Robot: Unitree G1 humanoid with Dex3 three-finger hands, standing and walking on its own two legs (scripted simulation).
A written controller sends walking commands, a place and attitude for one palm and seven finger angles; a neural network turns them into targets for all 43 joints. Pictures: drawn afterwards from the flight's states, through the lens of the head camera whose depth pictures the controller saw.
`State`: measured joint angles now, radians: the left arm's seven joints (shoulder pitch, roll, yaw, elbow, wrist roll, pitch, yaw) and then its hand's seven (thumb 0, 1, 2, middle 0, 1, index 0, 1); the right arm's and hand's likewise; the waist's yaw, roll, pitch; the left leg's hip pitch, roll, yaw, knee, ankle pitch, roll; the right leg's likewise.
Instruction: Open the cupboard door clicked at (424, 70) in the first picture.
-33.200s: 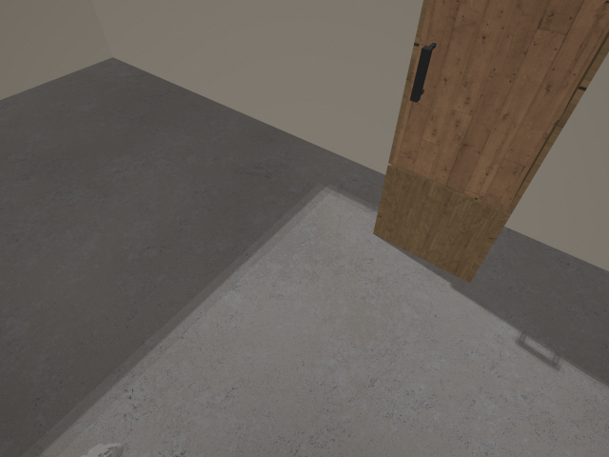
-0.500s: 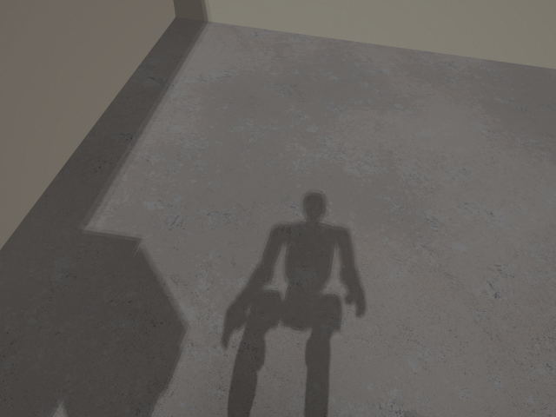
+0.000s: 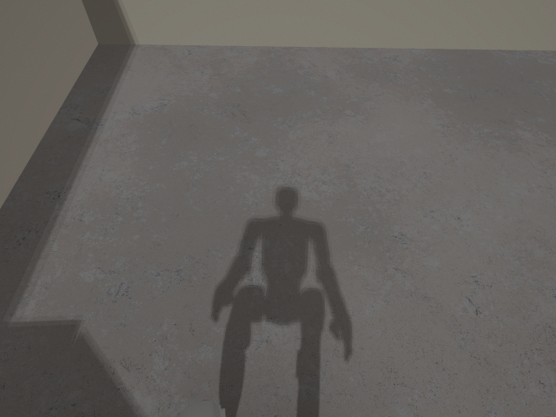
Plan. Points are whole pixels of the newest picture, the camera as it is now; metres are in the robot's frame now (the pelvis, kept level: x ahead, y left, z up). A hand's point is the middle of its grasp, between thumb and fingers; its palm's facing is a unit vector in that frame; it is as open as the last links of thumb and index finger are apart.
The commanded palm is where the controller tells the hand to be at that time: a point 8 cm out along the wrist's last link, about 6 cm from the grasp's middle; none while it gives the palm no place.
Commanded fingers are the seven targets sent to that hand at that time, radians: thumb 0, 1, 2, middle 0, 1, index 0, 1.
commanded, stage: walk to a spot facing it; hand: left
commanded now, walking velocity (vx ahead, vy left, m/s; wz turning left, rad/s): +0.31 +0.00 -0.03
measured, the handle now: out of the picture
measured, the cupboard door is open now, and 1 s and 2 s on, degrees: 43 43 43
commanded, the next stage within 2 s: turn to face it in 0.08 s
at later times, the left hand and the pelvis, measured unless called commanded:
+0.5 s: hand (182, 338) +0.28 +0.18 -0.16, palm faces +0.12 -0.97 -0.19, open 7.3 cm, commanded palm none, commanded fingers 0.00 0.90 0.90 -0.20 -0.30 -0.20 -0.30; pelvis +0.20 -0.01 -0.01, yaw +7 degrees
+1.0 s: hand (159, 328) +0.29 +0.22 -0.16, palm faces +0.40 -0.87 -0.28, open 7.4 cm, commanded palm none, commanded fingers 0.00 0.90 0.90 -0.20 -0.30 -0.20 -0.30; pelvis +0.27 -0.02 -0.01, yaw +23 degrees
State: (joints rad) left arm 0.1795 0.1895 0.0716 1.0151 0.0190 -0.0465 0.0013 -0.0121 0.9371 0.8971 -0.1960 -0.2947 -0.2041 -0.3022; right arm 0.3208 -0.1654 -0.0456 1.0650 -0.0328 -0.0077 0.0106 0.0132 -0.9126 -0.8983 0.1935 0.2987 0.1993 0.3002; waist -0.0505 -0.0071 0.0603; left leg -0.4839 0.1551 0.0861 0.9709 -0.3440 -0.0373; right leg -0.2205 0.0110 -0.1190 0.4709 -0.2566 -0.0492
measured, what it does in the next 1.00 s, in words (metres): walks ahead, turning left: left foot, then right foot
